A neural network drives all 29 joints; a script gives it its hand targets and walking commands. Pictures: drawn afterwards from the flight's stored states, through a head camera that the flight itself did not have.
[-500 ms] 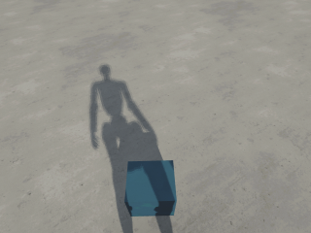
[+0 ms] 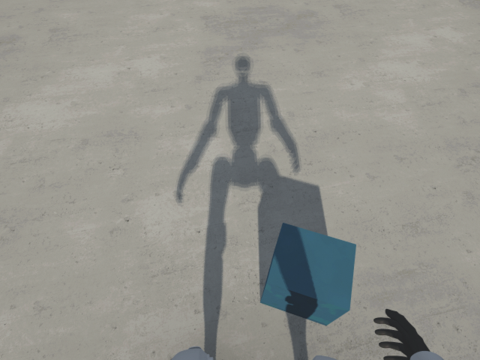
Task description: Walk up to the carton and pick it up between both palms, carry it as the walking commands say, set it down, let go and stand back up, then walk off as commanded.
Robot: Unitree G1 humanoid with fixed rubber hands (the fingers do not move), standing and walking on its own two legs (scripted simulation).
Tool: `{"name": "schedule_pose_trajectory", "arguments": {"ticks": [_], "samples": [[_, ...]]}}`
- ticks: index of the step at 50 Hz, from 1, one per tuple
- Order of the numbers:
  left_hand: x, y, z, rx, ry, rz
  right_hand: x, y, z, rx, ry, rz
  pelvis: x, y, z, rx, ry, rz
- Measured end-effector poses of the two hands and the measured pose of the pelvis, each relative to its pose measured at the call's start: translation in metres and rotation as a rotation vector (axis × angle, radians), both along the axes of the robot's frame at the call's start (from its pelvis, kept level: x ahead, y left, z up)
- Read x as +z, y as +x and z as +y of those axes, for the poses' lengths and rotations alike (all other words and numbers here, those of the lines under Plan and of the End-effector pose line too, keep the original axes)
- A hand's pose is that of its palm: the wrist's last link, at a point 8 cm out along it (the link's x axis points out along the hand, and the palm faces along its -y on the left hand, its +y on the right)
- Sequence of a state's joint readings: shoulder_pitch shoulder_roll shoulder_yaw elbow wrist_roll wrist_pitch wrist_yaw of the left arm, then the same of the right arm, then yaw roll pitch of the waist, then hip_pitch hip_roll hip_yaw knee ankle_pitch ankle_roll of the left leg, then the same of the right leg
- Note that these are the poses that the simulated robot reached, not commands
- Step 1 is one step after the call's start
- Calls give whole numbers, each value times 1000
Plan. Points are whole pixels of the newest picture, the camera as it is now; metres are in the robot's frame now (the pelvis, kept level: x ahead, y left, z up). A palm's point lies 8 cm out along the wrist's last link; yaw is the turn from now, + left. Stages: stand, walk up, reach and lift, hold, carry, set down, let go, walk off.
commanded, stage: walk off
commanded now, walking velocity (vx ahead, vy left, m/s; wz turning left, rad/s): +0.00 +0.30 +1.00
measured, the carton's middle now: (305, 275) +0.43 -0.24 -0.61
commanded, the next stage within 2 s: none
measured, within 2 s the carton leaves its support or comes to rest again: neither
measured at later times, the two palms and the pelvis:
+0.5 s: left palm out of the picture -0.13 +0.41 -0.06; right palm (282, 285) +0.25 -0.06 -0.08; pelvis -0.01 +0.12 +0.03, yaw +27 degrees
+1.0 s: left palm out of the picture -0.25 +0.54 -0.09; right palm (143, 332) +0.18 +0.19 -0.11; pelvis -0.09 +0.28 +0.01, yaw +54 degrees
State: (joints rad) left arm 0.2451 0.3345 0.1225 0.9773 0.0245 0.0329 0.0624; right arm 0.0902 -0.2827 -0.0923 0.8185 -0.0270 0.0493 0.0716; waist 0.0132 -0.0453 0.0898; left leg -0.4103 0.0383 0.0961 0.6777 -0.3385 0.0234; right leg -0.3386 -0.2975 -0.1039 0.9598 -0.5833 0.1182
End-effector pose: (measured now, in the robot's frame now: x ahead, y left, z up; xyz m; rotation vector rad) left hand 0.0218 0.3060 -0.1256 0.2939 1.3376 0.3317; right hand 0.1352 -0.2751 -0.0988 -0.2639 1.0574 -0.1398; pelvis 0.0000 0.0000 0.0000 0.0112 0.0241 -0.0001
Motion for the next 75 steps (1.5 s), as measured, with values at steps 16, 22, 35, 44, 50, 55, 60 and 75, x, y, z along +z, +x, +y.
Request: {"name": "schedule_pose_trajectory", "arguments": {"ticks": [16, 22, 35, 44, 50, 55, 60, 75], "samples": [[34, -10, 58, 193, 44, -151, -13, 38, 116, 249, 62, 71, 14, 4, 72, 291, 3, -18], [59, -116, 90, 391, 105, -42, 10, 93, 181, 456, 76, 21, 29, -1, 100, 424, 9, -30], [10, -249, 182, 636, 20, 13, 8, 114, 386, 701, 56, -109, -3, -45, 222, 644, 7, -22], [23, -217, 235, 684, 38, -192, 6, 50, 413, 778, -39, 86, 17, -77, 263, 820, -6, -13], [36, -268, 230, 818, 102, -185, -11, 47, 464, 891, 20, 102, 13, -90, 284, 944, 19, -21], [60, -360, 199, 993, 147, -74, 1, 47, 536, 1085, 39, 88, 27, -107, 300, 1074, 15, -39], [69, -433, 170, 1125, 140, -3, 18, 43, 608, 1188, 88, 23, 32, -132, 317, 1162, 48, -28], [16, -566, 196, 1360, 72, -112, 8, -114, 724, 1443, -43, 42, 14, -258, 375, 1438, 5, -22]]}}
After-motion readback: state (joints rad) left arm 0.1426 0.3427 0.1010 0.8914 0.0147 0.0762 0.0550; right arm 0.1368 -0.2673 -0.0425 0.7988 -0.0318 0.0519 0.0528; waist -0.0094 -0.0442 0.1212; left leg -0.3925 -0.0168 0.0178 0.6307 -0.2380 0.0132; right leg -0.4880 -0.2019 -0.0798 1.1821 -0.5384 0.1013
